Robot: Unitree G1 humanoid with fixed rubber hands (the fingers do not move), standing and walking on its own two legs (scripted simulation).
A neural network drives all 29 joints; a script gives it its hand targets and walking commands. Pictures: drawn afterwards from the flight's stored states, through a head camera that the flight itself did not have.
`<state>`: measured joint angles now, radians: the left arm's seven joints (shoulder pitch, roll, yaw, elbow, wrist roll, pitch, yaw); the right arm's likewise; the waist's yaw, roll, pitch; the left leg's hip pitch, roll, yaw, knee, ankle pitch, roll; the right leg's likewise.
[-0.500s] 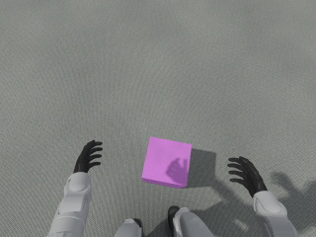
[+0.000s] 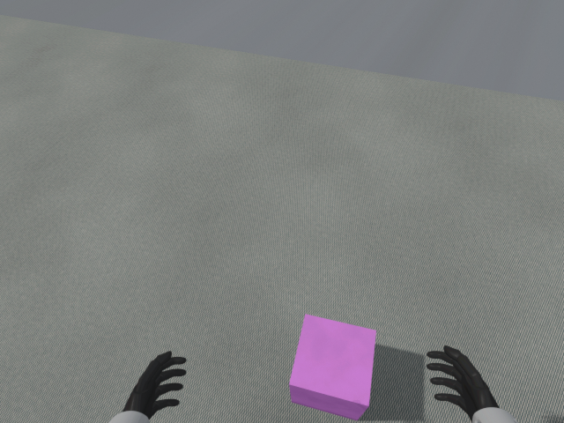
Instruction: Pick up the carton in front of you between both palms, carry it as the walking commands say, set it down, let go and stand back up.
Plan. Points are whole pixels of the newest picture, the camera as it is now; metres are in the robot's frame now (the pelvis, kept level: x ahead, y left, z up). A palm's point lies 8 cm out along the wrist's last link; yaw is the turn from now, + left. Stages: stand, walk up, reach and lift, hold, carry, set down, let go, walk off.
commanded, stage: let go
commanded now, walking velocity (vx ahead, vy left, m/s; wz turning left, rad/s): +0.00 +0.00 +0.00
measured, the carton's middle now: (331, 368) +0.36 -0.08 -0.65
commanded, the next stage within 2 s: stand in 0.28 s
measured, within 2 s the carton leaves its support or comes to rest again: neither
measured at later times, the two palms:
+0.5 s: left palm out of the picture +0.13 +0.27 -0.08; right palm (514, 418) +0.15 -0.29 -0.09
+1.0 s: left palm out of the picture +0.10 +0.27 -0.09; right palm out of the picture +0.12 -0.32 -0.11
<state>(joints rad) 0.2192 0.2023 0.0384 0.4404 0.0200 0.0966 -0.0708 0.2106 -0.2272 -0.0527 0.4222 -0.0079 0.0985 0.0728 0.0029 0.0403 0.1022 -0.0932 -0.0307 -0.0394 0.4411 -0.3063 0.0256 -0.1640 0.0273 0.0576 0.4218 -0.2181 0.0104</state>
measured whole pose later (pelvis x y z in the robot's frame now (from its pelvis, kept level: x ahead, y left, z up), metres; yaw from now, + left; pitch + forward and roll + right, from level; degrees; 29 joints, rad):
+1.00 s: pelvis +0.01 -0.03 +0.00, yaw +2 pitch -1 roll +0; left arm 0.14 0.34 0.02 0.90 0.03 0.00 0.01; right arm 0.18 -0.38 0.00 0.85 -0.02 0.00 -0.03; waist 0.01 0.04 0.04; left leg -0.10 -0.02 -0.08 0.41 -0.30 -0.01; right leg -0.19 0.04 0.02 0.45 -0.25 -0.03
